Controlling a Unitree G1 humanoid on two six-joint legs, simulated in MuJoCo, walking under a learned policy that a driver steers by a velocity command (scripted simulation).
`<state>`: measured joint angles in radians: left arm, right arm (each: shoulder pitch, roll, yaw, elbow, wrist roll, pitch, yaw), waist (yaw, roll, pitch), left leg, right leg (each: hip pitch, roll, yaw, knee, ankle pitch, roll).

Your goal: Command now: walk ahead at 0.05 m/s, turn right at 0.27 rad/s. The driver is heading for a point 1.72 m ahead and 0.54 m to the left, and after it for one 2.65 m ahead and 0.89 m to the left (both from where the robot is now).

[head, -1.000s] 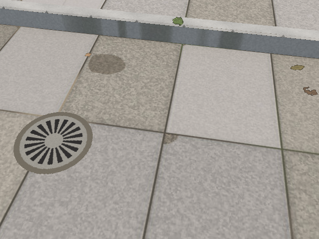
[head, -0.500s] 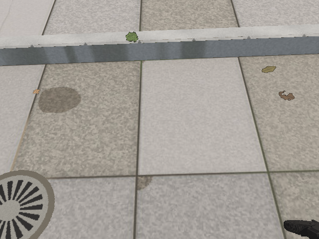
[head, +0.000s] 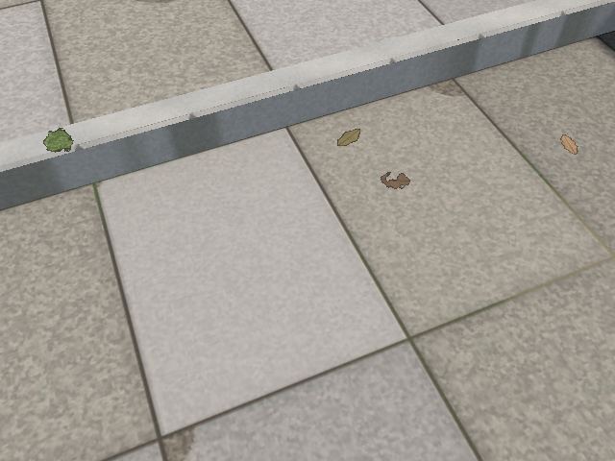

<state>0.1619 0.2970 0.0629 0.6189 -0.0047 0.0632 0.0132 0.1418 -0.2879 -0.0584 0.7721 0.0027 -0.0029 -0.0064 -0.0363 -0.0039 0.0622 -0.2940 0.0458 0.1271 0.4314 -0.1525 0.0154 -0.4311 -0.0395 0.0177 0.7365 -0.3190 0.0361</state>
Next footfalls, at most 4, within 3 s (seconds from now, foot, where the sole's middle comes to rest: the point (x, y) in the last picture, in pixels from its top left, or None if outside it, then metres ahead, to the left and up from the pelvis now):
0.04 right None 0.06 -0.13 -0.78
0.32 left None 0.05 0.12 -0.78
0.98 left None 0.06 0.17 -0.78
1.44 right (235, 454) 0.47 0.18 -0.78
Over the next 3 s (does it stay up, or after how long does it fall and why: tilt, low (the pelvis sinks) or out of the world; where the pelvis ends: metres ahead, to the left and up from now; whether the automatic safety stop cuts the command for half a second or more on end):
stays up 0.96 0.42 0.00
